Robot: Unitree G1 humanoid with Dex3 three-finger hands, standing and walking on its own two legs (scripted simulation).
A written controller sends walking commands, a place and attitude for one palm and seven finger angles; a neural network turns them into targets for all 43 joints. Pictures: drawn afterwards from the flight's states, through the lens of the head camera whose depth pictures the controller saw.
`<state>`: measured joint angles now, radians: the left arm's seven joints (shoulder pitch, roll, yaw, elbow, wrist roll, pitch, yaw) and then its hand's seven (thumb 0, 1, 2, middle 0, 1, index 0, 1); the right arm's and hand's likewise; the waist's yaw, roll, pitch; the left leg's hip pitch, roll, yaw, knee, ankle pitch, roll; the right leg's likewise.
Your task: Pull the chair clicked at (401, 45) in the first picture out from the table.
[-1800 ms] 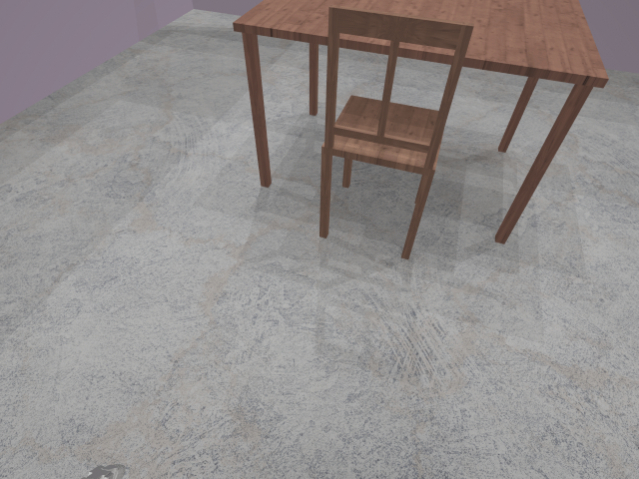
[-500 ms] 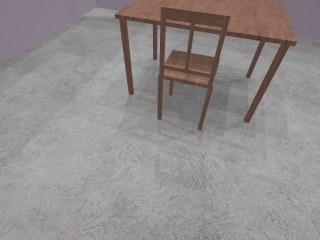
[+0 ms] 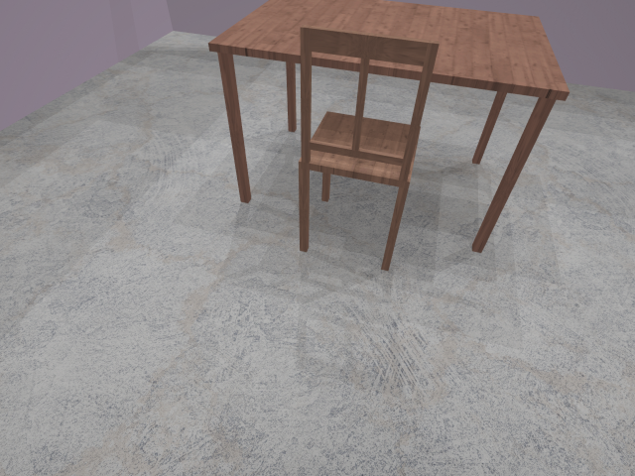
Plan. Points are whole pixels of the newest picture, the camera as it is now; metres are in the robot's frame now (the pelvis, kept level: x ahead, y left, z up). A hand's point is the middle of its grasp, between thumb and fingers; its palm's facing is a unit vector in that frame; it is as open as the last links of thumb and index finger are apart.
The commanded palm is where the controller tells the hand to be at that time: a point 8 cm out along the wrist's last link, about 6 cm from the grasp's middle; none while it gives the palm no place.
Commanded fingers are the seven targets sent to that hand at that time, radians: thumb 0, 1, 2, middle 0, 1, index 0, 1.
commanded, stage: walk to a spot facing it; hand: left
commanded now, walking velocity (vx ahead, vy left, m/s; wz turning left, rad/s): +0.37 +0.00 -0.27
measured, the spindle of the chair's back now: (360, 107) +1.14 -0.05 -0.07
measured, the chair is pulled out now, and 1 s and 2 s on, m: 0.00 0.00 0.00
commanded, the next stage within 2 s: take the last steps up to it in 0.74 s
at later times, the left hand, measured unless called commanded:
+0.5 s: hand out of the picture +0.15 +0.25 -0.18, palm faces -0.07 -0.99 -0.16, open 7.4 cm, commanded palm none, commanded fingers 0.00 0.90 0.90 -0.20 -0.30 -0.20 -0.30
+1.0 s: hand (279, 277) +0.54 +0.12 -0.17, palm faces -0.39 -0.90 -0.21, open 7.4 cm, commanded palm none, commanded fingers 0.00 0.90 0.90 -0.20 -0.30 -0.20 -0.30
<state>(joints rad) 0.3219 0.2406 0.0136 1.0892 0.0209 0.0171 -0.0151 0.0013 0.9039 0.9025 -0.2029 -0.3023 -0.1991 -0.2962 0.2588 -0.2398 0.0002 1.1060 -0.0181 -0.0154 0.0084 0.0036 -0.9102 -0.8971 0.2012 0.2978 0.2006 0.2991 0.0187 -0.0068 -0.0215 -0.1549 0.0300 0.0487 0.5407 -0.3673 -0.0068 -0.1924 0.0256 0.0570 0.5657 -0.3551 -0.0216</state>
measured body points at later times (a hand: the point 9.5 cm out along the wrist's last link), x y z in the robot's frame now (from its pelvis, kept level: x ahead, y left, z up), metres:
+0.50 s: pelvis +0.16 +0.06 +0.00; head +0.18 +0.09 +0.45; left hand +0.16 +0.30 -0.17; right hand +0.20 -0.18 -0.13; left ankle +0.18 +0.14 -0.73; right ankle +0.09 -0.06 -0.63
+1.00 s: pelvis +0.35 +0.00 -0.01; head +0.39 -0.02 +0.44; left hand +0.56 +0.17 -0.15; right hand +0.23 -0.20 -0.17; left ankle +0.31 +0.15 -0.63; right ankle +0.40 -0.09 -0.73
